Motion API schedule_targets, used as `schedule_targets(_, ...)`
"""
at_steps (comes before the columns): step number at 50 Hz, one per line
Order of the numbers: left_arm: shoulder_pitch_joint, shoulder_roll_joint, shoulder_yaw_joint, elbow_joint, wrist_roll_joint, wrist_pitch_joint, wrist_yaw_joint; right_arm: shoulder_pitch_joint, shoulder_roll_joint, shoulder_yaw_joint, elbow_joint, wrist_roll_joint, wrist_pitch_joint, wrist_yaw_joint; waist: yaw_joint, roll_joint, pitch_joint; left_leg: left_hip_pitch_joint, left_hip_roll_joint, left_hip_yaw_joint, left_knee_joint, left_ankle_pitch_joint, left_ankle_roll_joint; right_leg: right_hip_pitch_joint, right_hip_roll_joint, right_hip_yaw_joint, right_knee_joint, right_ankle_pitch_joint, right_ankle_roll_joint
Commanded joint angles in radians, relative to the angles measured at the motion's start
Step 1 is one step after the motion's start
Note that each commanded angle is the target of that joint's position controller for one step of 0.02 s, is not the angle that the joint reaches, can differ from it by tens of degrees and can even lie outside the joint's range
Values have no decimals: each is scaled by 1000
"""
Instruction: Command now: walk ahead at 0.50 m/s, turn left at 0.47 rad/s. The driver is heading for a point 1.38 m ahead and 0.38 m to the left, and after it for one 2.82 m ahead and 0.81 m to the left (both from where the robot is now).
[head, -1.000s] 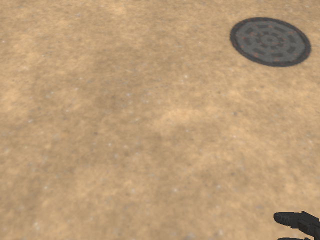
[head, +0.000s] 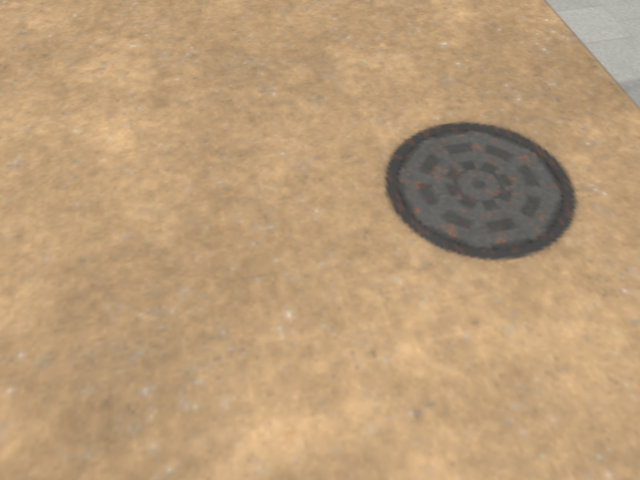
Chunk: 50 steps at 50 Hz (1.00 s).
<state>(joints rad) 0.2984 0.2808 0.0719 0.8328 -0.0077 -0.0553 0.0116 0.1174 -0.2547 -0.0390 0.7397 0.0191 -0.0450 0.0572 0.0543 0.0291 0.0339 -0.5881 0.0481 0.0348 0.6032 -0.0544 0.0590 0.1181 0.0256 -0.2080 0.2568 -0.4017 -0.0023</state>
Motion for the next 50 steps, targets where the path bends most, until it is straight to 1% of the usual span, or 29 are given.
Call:
schedule_targets(1, -47, 196, 48, -57, -8, 17, 22, 138, -170, -68, -54, 2, -5, 0, -138, -112, -111, 227, -101, 74, -20, -94, 76, -18, -266, 15, 348, 1161, -87)
schedule_targets(2, -45, 180, 38, -67, -4, 14, 28, 301, -235, -100, -19, 4, 1, -15, -220, -53, -200, 519, -74, -27, -64, -51, 123, -206, -223, 8, 612, 966, -46)
schedule_targets(3, 65, 40, -7, -115, 30, -10, 10, 336, -346, -124, -15, 10, 0, -29, -129, 215, -299, 903, 192, -544, -101, -159, 308, -667, -38, 47, 994, 111, 27)
schedule_targets(4, 12, 71, -13, -121, 8, -52, -8, 344, -293, -104, -45, 5, -12, -25, -165, 158, -439, 1030, 288, -900, -274, -287, 393, -841, 50, 281, 1158, -199, 24)
schedule_targets(5, -92, 137, 3, -148, -32, -79, -22, 313, -233, -87, -43, -5, -20, -25, -193, 92, -313, 959, 261, -755, -304, -260, 326, -932, -18, 329, 1159, -120, -4)
schedule_targets(6, -130, 132, -2, -163, -32, -93, -22, 255, -205, -80, -51, -1, -25, -27, -159, 17, -209, 815, 219, -625, -304, -188, 286, -921, -63, 317, 1075, -32, -19)
schedule_targets(7, -143, 130, 2, -159, -5, -96, -14, 187, -176, -70, -62, 1, -25, -28, -114, -38, -129, 664, 178, -524, -311, -69, 258, -871, -97, 305, 976, 17, -13)
schedule_targets(8, -132, 141, 10, -156, 11, -87, -10, 147, -150, -60, -79, -8, -25, -32, -79, -21, -102, 562, 148, -460, -331, 33, 248, -796, -120, 306, 919, 53, -5)
schedule_targets(11, -98, 112, 9, -157, 23, -53, -7, 119, -168, -64, -98, -11, -24, -46, -37, 6, -66, 410, 110, -368, -365, 247, 251, -719, -121, 276, 804, 92, 45)
schedule_targets(15, -196, 62, -10, -185, 29, -38, 1, 140, -210, -79, -84, -3, 1, -75, -61, 38, -63, 292, 7, -216, -294, 463, 168, -616, -42, 229, 508, 312, 90)
schedule_targets(19, -286, 77, -6, -210, 10, -35, -12, 191, -202, -80, -67, 5, 38, -92, -104, 80, -104, 345, 11, -299, -223, 297, 112, -553, 21, 256, 312, 445, 85)
schedule_targets(23, -204, 128, 20, -193, 20, -52, -19, 122, -173, -75, -98, 1, 49, -102, -37, 101, -119, 424, 16, -426, -52, 198, 67, -466, 1, 298, 167, 447, 28)
schedule_targets(24, -153, 152, 26, -188, 34, -59, -13, 118, -138, -64, -116, -4, 46, -100, -16, 64, -175, 394, -39, -397, 74, 128, 31, -327, -72, 329, 128, 593, -13)
schedule_targets(25, -106, 201, 30, -196, 52, -56, -3, 188, -73, -44, -131, -27, 43, -97, -41, -131, -285, 232, -136, -297, 336, -334, -21, -72, -292, 515, 197, 994, -98)
schedule_targets(26, -74, 208, 34, -179, 55, -34, -4, 359, -96, -39, -129, -5, 43, -89, -105, -358, -401, 35, -200, -235, 554, -713, -65, 104, -511, 840, 179, 988, -301)
schedule_targets(27, -124, 153, 26, -203, 25, -19, -4, 373, -199, -64, -88, 2, 55, -88, -95, -231, -358, -14, -114, -232, 668, -631, -101, 22, -490, 850, 143, 725, -306)
schedule_targets(28, -154, 99, 10, -220, 23, -5, 2, 258, -241, -79, -96, 6, 74, -92, -58, -153, -257, -44, -85, -191, 713, -548, -126, -63, -408, 693, 132, 578, -253)
schedule_targets(29, -191, 82, 0, -222, 28, 11, 5, 211, -234, -83, -102, 6, 94, -98, -62, -109, -195, -39, -62, -168, 700, -494, -139, -167, -348, 591, 103, 469, -219)
schedule_targets(31, -233, 107, 3, -212, 34, 27, 11, 181, -186, -74, -123, 2, 115, -101, -76, -153, -100, 32, -38, -123, 626, -423, -146, -351, -266, 459, 39, 376, -201)
schedule_targets(33, -226, 109, 6, -195, 39, 30, 12, 191, -128, -57, -126, -4, 110, -101, -76, -172, -107, 98, -49, -86, 517, -414, -143, -376, -238, 383, 23, 437, -217)
schedule_targets(35, -224, 115, 9, -183, 30, 31, 11, 176, -109, -46, -129, -14, 100, -98, -69, -167, -145, 147, -35, -81, 401, -406, -136, -345, -261, 361, 36, 519, -242)
schedule_targets(39, -219, 144, 16, -159, 12, 44, 3, 137, -118, -38, -131, -16, 95, -82, -47, -182, -167, 254, -28, -57, 184, -331, -108, -330, -287, 357, 40, 449, -251)
schedule_targets(42, -225, 139, 8, -135, -6, 54, -3, 175, -113, -38, -102, -22, 92, -67, -84, -169, -138, 401, -56, -13, -86, -176, -61, -391, -259, 334, 84, 307, -200)
schedule_targets(43, -182, 115, -1, -112, -11, 53, -6, 174, -125, -39, -103, -30, 91, -66, -85, -147, -125, 471, -46, -42, -177, -122, -30, -443, -231, 316, 108, 233, -142)
schedule_targets(44, -150, 68, -17, -107, 6, 48, -14, 171, -181, -46, -119, -43, 91, -72, -60, -12, -129, 532, 96, -224, -256, -54, 23, -515, -163, 247, 232, 116, -53)
schedule_targets(45, -134, 17, -30, -125, 28, 39, -16, 89, -220, -47, -133, -50, 93, -76, 0, 208, -100, 405, 235, -370, -295, -76, 134, -533, -54, 147, 282, -9, 23)
schedule_targets(46, -196, 75, -18, -120, 33, 40, -9, 42, -165, -35, -149, -60, 79, -71, -49, 165, -71, 296, 222, -368, -330, -195, 163, -450, -64, 198, 339, -2, 40)
schedule_targets(47, -198, 80, -13, -112, 26, 41, -9, 11, -132, -23, -140, -64, 64, -69, -30, 149, -55, 283, 173, -318, -323, -252, 125, -419, -62, 206, 316, 66, 37)
schedule_targets(50, -173, 80, -17, -79, 39, 45, -6, 25, -112, -14, -109, -45, 37, -65, -25, 137, -47, 315, 87, -229, -260, -177, 35, -342, -82, 227, 192, 276, 51)
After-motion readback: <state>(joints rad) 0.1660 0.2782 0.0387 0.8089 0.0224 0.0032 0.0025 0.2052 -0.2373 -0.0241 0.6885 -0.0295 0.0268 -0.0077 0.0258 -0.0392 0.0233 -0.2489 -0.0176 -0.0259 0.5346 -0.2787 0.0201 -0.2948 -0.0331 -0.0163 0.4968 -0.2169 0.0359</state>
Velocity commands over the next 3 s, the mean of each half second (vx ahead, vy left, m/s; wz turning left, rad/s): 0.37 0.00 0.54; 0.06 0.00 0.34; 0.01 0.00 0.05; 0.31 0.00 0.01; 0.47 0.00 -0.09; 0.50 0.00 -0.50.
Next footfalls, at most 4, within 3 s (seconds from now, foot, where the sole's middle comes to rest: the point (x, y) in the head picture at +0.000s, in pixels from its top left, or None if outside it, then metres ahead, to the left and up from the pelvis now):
0.04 left None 0.19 0.10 -0.76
0.48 right None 0.46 -0.04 -0.76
0.88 left None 0.30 0.17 -0.76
1.78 right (353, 455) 0.51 -0.01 -0.76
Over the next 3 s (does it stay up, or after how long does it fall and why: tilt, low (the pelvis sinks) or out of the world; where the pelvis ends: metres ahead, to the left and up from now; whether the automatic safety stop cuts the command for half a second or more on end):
stays up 1.02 0.29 0.02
